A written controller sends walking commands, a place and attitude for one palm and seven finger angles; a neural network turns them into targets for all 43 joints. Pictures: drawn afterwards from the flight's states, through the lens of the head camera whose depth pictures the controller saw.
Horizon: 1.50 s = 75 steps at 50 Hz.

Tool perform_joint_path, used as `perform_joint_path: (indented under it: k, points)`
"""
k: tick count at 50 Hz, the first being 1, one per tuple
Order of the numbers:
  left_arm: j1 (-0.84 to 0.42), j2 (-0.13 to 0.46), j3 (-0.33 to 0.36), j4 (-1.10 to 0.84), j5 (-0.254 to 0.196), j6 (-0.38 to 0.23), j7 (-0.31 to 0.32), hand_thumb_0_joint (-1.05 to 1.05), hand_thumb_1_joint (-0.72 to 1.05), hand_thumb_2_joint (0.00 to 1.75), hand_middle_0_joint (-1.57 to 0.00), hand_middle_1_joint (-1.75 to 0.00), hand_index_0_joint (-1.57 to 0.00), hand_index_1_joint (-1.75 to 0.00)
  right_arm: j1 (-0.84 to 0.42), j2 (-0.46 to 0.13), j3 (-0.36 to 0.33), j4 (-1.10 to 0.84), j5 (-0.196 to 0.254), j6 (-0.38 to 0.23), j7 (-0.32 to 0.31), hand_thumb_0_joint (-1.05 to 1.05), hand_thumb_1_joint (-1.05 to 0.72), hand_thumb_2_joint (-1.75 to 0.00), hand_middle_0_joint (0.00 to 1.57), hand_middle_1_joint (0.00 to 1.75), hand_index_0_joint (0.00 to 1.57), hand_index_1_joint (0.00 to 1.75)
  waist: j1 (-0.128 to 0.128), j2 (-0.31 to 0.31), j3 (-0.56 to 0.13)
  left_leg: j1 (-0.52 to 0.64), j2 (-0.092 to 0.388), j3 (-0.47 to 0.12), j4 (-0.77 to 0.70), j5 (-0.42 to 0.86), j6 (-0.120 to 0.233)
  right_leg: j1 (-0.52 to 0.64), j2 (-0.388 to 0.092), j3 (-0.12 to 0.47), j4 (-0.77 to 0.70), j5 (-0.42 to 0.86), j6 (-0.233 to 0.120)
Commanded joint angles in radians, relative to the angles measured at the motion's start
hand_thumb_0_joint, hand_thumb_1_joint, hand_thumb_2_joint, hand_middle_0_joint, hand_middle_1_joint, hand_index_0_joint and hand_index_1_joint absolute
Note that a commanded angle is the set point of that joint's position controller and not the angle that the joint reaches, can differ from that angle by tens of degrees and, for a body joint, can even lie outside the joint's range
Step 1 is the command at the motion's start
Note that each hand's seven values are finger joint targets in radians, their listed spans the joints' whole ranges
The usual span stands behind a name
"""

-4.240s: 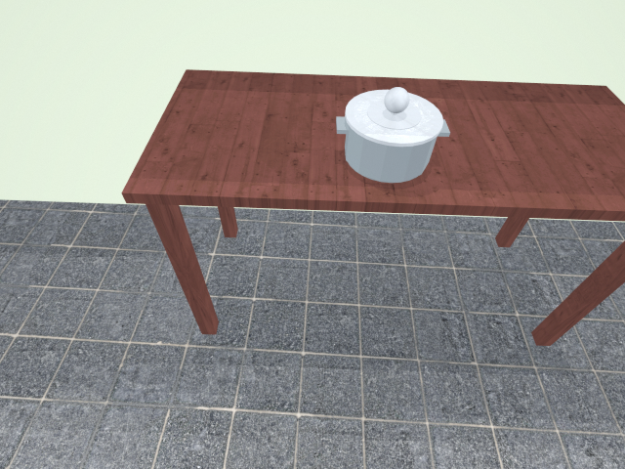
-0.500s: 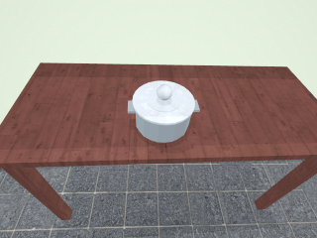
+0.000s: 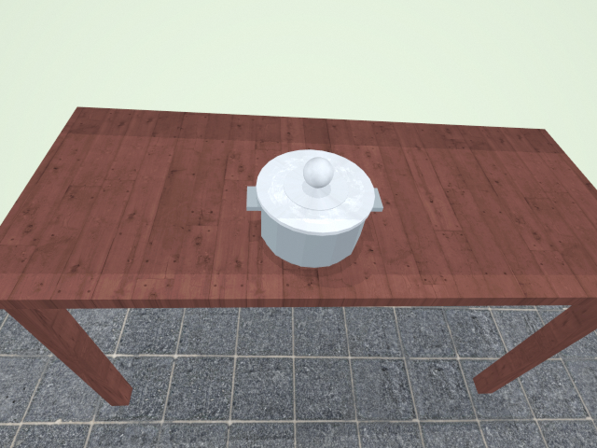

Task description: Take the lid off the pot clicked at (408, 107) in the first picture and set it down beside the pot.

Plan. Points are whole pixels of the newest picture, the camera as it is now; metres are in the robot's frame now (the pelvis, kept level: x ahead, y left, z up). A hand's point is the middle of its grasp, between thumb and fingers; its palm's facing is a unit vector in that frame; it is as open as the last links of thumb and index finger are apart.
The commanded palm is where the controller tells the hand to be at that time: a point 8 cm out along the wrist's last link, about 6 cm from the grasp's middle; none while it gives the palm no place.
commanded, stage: shuffle to correct the standing spot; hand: left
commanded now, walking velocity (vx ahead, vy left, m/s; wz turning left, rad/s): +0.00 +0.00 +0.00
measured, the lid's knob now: (318, 172) +0.53 +0.01 +0.07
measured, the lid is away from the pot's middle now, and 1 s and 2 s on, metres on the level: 0.00 0.00 0.00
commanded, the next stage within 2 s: come to a stop and stand still in 1.28 s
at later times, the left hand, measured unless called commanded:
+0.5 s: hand out of the picture -0.03 +0.15 -0.19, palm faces +0.06 -0.99 -0.15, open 7.3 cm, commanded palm none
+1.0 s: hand out of the picture +0.00 +0.07 -0.20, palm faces +0.12 -0.99 -0.08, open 7.3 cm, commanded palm none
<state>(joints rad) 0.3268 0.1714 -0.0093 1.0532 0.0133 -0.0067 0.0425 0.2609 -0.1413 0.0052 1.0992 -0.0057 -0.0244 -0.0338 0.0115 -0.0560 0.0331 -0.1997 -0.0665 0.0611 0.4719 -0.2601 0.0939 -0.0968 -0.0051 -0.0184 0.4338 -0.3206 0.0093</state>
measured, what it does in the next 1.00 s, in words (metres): lifts its right foot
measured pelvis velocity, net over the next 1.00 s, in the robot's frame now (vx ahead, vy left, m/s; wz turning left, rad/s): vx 0.04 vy -0.08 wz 0.10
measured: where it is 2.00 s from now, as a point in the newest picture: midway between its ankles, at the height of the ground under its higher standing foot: outside the picture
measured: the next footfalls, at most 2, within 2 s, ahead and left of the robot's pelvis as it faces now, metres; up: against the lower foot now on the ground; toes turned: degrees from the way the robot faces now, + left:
right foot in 1.24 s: +0.11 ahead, -0.33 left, +0.00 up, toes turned +6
left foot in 1.46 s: +0.10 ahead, -0.10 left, +0.00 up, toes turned +13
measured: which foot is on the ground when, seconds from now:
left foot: down 0.00-1.00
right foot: down 0.00-0.94, up 0.96-1.00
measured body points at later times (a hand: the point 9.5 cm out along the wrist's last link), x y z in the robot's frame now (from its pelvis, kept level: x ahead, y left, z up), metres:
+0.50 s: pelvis +0.00 -0.01 +0.00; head +0.03 +0.01 +0.45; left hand -0.04 +0.20 -0.17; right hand +0.00 -0.23 -0.15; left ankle +0.00 +0.06 -0.74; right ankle -0.05 -0.13 -0.74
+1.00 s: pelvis +0.04 -0.08 -0.01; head +0.07 -0.03 +0.43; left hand -0.01 +0.12 -0.19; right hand +0.08 -0.30 -0.15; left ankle +0.01 +0.03 -0.74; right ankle -0.05 -0.15 -0.69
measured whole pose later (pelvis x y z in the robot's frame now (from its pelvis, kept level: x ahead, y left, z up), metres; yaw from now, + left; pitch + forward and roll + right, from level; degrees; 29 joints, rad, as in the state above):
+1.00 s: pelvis +0.04 -0.08 -0.01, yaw +6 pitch -1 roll -1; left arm 0.35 0.14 0.02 1.03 0.02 0.05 0.02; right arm 0.23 -0.10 -0.04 1.05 -0.02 -0.01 -0.06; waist -0.02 -0.09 0.08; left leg -0.28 0.03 0.05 0.67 -0.38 0.02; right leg -0.28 0.07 -0.08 0.98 -0.52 -0.03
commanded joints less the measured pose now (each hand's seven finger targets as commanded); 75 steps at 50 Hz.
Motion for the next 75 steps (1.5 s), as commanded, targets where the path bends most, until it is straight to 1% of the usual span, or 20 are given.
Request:
perform_joint_path:
  k: [1, 16, 22, 35, 41, 44, 45, 46, 47, 49, 52, 59, 61, 62, 64, 66, 69, 71, 73, 75]
  points:
    - [0.091, 0.071, 0.008, -0.021, 0.003, -0.007, 0.008, 0.00, 0.90, 0.90, -0.20, -0.30, -0.20, -0.30, 0.051, -0.107, -0.016, -0.032, 0.003, -0.015, -0.001, 0.00, -0.90, -0.90, 0.20, 0.30, 0.20, 0.30, 0.003, 0.056, 0.036, 0.042, 0.173, -0.181, -0.111, 0.237, -0.022, -0.099, -0.087, 0.057, -0.060, 0.152, -0.045]
    - [0.107, 0.047, 0.004, 0.003, 0.013, 0.011, -0.002, 0.00, 0.90, 0.90, -0.20, -0.30, -0.20, -0.30, 0.084, -0.120, -0.048, -0.011, 0.001, -0.001, -0.005, 0.00, -0.90, -0.90, 0.20, 0.30, 0.20, 0.30, -0.011, 0.110, 0.062, -0.007, 0.249, -0.364, -0.237, -0.068, 0.031, -0.168, -0.045, -0.034, 0.023, -0.039, -0.024]
    - [0.117, 0.043, 0.013, -0.003, 0.015, 0.011, -0.003, 0.00, 0.90, 0.90, -0.20, -0.30, -0.20, -0.30, 0.108, -0.116, -0.059, -0.012, -0.004, 0.002, -0.011, 0.00, -0.90, -0.90, 0.20, 0.30, 0.20, 0.30, -0.010, 0.109, 0.007, -0.005, 0.252, -0.384, -0.179, 0.055, 0.046, -0.157, -0.044, -0.035, 0.031, -0.025, -0.032]
    - [0.165, 0.049, 0.035, -0.021, 0.011, 0.016, 0.005, 0.00, 0.90, 0.90, -0.20, -0.30, -0.20, -0.30, 0.080, -0.063, -0.057, -0.015, -0.003, 0.013, -0.017, 0.00, -0.90, -0.90, 0.20, 0.30, 0.20, 0.30, -0.005, -0.029, 0.012, -0.150, 0.124, -0.127, 0.138, 0.221, -0.021, 0.026, -0.127, 0.021, -0.028, 0.366, -0.092]
    - [0.165, 0.067, 0.045, -0.041, 0.024, 0.023, 0.002, 0.00, 0.90, 0.90, -0.20, -0.30, -0.20, -0.30, 0.021, -0.033, -0.059, -0.036, -0.005, 0.027, -0.029, 0.00, -0.90, -0.90, 0.20, 0.30, 0.20, 0.30, -0.007, -0.030, 0.107, -0.239, 0.083, -0.010, 0.330, -0.182, -0.061, 0.007, -0.209, 0.098, -0.025, 0.695, -0.188]
    - [0.118, 0.081, 0.047, -0.066, 0.020, 0.022, -0.003, 0.00, 0.90, 0.90, -0.20, -0.30, -0.20, -0.30, 0.067, -0.039, -0.061, -0.034, -0.005, 0.028, -0.030, 0.00, -0.90, -0.90, 0.20, 0.30, 0.20, 0.30, -0.050, 0.005, 0.099, -0.096, 0.096, 0.003, 0.160, -0.084, -0.049, -0.076, -0.168, 0.042, 0.080, 0.805, -0.156]
    - [0.082, 0.083, 0.049, -0.078, 0.014, 0.021, -0.005, 0.00, 0.90, 0.90, -0.20, -0.30, -0.20, -0.30, 0.133, -0.058, -0.064, -0.019, -0.008, 0.024, -0.031, 0.00, -0.90, -0.90, 0.20, 0.30, 0.20, 0.30, -0.086, 0.047, 0.075, 0.031, 0.156, -0.079, 0.051, 0.180, -0.012, -0.169, -0.112, -0.007, 0.212, 0.753, -0.097]
    - [0.075, 0.050, 0.049, -0.100, 0.005, 0.018, -0.007, 0.00, 0.90, 0.90, -0.20, -0.30, -0.20, -0.30, 0.205, -0.129, -0.077, -0.008, -0.019, 0.019, -0.040, 0.00, -0.90, -0.90, 0.20, 0.30, 0.20, 0.30, -0.100, 0.218, 0.001, 0.151, 0.349, -0.343, -0.012, 0.450, 0.094, -0.290, -0.016, -0.086, 0.422, 0.445, -0.018]
    - [0.031, 0.045, 0.045, -0.124, -0.003, 0.016, -0.004, 0.00, 0.90, 0.90, -0.20, -0.30, -0.20, -0.30, 0.259, -0.176, -0.082, -0.006, -0.020, 0.019, -0.046, 0.00, -0.90, -0.90, 0.20, 0.30, 0.20, 0.30, -0.123, 0.375, -0.015, 0.153, 0.506, -0.568, -0.122, 0.713, 0.215, -0.397, 0.055, -0.043, 0.675, -0.251, 0.009]
    - [-0.011, 0.103, 0.066, -0.150, 0.006, 0.037, -0.002, 0.00, 0.90, 0.90, -0.20, -0.30, -0.20, -0.30, 0.152, -0.162, -0.081, -0.040, -0.018, 0.015, -0.043, 0.00, -0.90, -0.90, 0.20, 0.30, 0.20, 0.30, -0.072, 0.240, 0.032, 0.000, 0.512, -0.487, -0.121, 0.602, 0.205, -0.380, 0.002, 0.124, 0.827, -0.267, -0.036]
    - [0.022, 0.053, 0.065, -0.152, 0.014, 0.045, -0.026, 0.00, 0.90, 0.90, -0.20, -0.30, -0.20, -0.30, -0.010, -0.156, -0.083, -0.110, -0.028, -0.005, -0.026, 0.00, -0.90, -0.90, 0.20, 0.30, 0.20, 0.30, 0.015, 0.166, 0.033, -0.074, 0.389, -0.268, -0.116, 0.360, 0.090, -0.376, -0.016, 0.069, 0.774, -0.203, -0.020]
    - [0.041, 0.045, 0.062, -0.156, 0.002, 0.027, -0.038, 0.00, 0.90, 0.90, -0.20, -0.30, -0.20, -0.30, -0.013, -0.203, -0.110, -0.133, -0.027, 0.025, 0.004, 0.00, -0.90, -0.90, 0.20, 0.30, 0.20, 0.30, 0.013, 0.239, -0.016, -0.084, 0.303, -0.161, -0.001, 0.157, -0.025, -0.159, -0.001, -0.088, 0.145, -0.031, 0.011]
    - [0.089, 0.121, 0.076, -0.133, 0.009, 0.014, -0.030, 0.00, 0.90, 0.90, -0.20, -0.30, -0.20, -0.30, 0.025, -0.155, -0.109, -0.141, -0.015, 0.035, 0.010, 0.00, -0.90, -0.90, 0.20, 0.30, 0.20, 0.30, 0.019, 0.002, -0.043, -0.194, 0.189, -0.050, 0.217, 0.035, -0.088, 0.006, -0.072, -0.004, -0.025, 0.161, -0.007]
    - [0.091, 0.205, 0.089, -0.133, 0.018, 0.012, -0.020, 0.00, 0.90, 0.90, -0.20, -0.30, -0.20, -0.30, 0.030, -0.084, -0.092, -0.166, -0.007, 0.044, 0.009, 0.00, -0.90, -0.90, 0.20, 0.30, 0.20, 0.30, 0.015, -0.291, -0.064, -0.342, 0.083, 0.043, 0.381, -0.228, -0.127, 0.086, -0.243, 0.206, -0.066, 0.376, -0.077]
    - [0.058, 0.224, 0.081, -0.169, 0.031, 0.020, -0.016, 0.00, 0.90, 0.90, -0.20, -0.30, -0.20, -0.30, -0.011, -0.064, -0.083, -0.188, -0.006, 0.047, 0.008, 0.00, -0.90, -0.90, 0.20, 0.30, 0.20, 0.30, 0.024, -0.189, -0.050, -0.323, 0.084, -0.006, 0.580, -0.371, -0.108, -0.022, -0.301, 0.214, -0.103, 0.344, -0.198]
    - [-0.038, 0.196, 0.088, -0.176, 0.033, 0.033, -0.006, 0.00, 0.90, 0.90, -0.20, -0.30, -0.20, -0.30, -0.006, -0.103, -0.093, -0.169, -0.010, 0.056, 0.007, 0.00, -0.90, -0.90, 0.20, 0.30, 0.20, 0.30, 0.001, -0.302, 0.002, -0.297, 0.112, -0.004, 0.631, -0.313, -0.102, -0.133, -0.245, 0.189, -0.080, 0.267, -0.196]
    - [-0.077, 0.158, 0.070, -0.176, 0.033, 0.030, 0.002, 0.00, 0.90, 0.90, -0.20, -0.30, -0.20, -0.30, 0.038, -0.071, -0.081, -0.146, -0.005, 0.040, 0.011, 0.00, -0.90, -0.90, 0.20, 0.30, 0.20, 0.30, -0.046, -0.161, 0.008, -0.146, 0.100, 0.042, 0.330, -0.236, -0.095, -0.192, -0.224, 0.105, 0.026, 0.427, -0.171]
    - [-0.050, 0.121, 0.055, -0.158, 0.007, 0.026, 0.007, 0.00, 0.90, 0.90, -0.20, -0.30, -0.20, -0.30, 0.097, -0.044, -0.058, -0.113, -0.003, 0.022, 0.010, 0.00, -0.90, -0.90, 0.20, 0.30, 0.20, 0.30, -0.057, 0.016, -0.018, 0.038, 0.097, 0.021, -0.034, 0.077, -0.096, -0.188, -0.147, 0.047, 0.144, 0.374, -0.092]
    - [0.018, 0.052, 0.036, -0.137, -0.016, 0.017, 0.004, 0.00, 0.90, 0.90, -0.20, -0.30, -0.20, -0.30, 0.094, -0.108, -0.059, -0.116, -0.007, -0.006, 0.002, 0.00, -0.90, -0.90, 0.20, 0.30, 0.20, 0.30, -0.030, 0.360, -0.063, 0.159, 0.348, -0.234, -0.110, 0.699, 0.029, -0.255, -0.018, -0.018, 0.316, -0.071, -0.001]
    - [0.003, 0.064, 0.034, -0.121, -0.016, 0.034, 0.009, 0.00, 0.90, 0.90, -0.20, -0.30, -0.20, -0.30, 0.026, -0.116, -0.043, -0.130, -0.010, 0.000, -0.008, 0.00, -0.90, -0.90, 0.20, 0.30, 0.20, 0.30, -0.011, 0.365, -0.046, 0.002, 0.376, -0.208, -0.119, 0.800, 0.106, -0.158, -0.048, 0.032, 0.428, -0.265, 0.006]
